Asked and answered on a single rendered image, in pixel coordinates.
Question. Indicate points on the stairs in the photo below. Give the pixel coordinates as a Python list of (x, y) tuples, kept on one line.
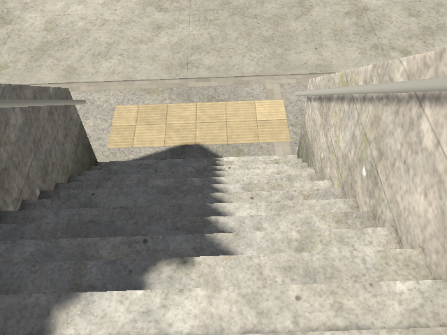
[(207, 246)]

